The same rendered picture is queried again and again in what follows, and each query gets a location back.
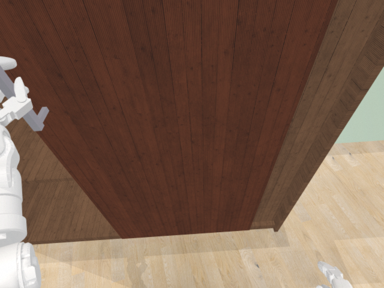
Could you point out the wardrobe door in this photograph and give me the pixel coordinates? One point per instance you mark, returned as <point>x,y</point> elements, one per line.
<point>169,114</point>
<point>353,26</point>

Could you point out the left robot hand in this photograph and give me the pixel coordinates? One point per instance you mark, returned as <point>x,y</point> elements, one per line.
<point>14,107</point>

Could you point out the handle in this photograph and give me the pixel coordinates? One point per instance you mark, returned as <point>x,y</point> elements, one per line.
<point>34,121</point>

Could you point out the left robot forearm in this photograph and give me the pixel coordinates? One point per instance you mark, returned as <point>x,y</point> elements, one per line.
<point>13,227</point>

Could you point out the right robot hand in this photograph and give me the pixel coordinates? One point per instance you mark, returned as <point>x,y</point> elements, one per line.
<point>334,276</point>

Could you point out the robot left upper arm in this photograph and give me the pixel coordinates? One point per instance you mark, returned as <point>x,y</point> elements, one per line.
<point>19,266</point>

